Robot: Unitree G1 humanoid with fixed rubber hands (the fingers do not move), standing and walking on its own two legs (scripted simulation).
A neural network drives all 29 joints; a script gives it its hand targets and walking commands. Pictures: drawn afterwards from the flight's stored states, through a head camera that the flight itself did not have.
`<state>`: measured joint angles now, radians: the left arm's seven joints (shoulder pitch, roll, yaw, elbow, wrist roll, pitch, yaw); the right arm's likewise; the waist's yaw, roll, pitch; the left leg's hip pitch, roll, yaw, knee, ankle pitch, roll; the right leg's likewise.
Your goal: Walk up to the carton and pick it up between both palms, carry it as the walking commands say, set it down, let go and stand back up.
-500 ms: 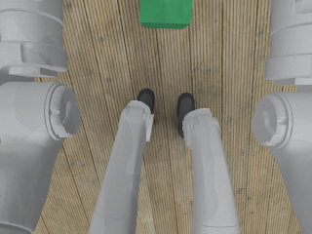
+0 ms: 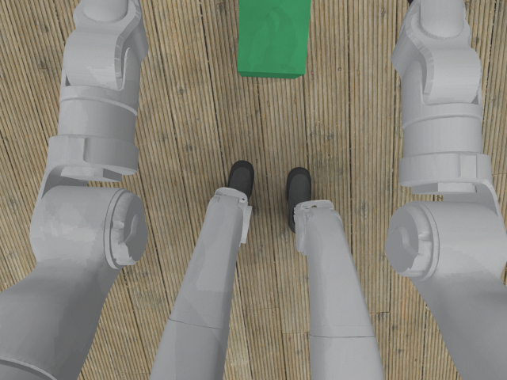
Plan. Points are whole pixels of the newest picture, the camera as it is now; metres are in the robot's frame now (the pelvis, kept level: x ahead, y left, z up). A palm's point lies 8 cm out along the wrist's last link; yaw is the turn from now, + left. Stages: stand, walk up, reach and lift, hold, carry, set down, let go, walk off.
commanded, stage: let go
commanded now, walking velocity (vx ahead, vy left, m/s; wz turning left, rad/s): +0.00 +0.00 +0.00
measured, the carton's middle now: (273, 7) +0.61 +0.03 -0.58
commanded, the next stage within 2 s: stand in 1.30 s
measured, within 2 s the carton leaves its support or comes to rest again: neither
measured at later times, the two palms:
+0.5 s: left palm (44, 204) +0.31 +0.22 -0.04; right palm (500, 223) +0.33 -0.18 -0.04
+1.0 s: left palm (36, 325) +0.23 +0.20 +0.01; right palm out of the picture +0.24 -0.25 +0.02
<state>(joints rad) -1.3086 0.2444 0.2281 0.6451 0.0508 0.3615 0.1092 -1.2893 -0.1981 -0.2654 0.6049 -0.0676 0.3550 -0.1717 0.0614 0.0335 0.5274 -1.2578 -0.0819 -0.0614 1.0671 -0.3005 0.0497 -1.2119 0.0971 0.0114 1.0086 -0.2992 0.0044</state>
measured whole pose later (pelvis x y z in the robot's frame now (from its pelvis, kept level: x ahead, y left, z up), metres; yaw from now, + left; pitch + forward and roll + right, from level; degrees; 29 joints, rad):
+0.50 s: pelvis +0.03 +0.00 +0.06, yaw +2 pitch +12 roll -2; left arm -0.25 0.17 0.08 0.40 0.05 0.19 0.01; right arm -0.28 -0.11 -0.15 0.46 -0.05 0.18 -0.02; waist 0.02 0.02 0.27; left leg -0.71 -0.10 -0.07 0.76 -0.25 0.06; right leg -0.67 0.07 0.05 0.72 -0.26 0.00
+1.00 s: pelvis +0.09 -0.02 +0.09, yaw +2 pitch -5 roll +0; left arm 0.22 0.19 0.03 0.42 0.00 0.12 -0.07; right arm 0.24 -0.19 -0.06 0.42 -0.02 0.11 0.07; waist 0.02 -0.01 0.19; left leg -0.14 -0.07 -0.05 0.49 -0.26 0.03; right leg -0.13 0.06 0.04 0.50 -0.29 -0.04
